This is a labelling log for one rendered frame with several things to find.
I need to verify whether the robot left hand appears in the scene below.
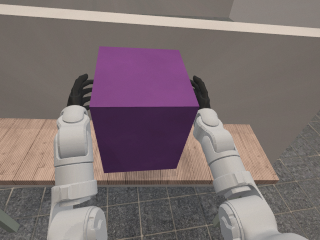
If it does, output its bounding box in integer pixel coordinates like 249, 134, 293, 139
67, 73, 94, 110

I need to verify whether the right robot forearm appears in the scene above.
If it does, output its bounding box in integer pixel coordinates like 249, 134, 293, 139
193, 108, 278, 229

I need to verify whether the robot right hand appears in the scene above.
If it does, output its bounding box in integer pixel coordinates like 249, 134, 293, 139
190, 75, 211, 110

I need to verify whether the left robot forearm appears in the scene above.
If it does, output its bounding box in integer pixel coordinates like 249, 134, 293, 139
47, 105, 98, 240

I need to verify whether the robot right upper arm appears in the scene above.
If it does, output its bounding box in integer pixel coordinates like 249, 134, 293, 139
218, 195, 308, 240

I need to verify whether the robot left upper arm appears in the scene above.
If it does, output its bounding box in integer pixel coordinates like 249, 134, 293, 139
48, 206, 108, 240

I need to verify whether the table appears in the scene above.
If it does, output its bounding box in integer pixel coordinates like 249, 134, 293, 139
0, 118, 279, 233

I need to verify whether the carton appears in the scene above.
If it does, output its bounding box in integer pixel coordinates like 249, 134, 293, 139
89, 46, 200, 173

